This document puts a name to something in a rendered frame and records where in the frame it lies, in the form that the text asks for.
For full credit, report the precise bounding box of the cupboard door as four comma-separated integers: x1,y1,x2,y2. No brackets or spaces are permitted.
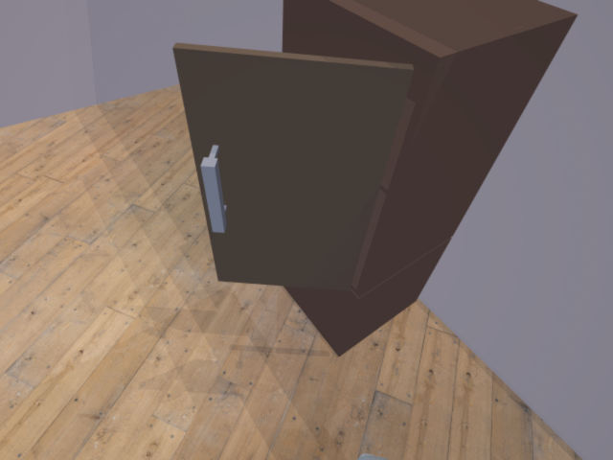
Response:
172,42,414,291

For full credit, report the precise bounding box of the handle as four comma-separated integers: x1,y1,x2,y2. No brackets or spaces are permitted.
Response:
200,145,227,233

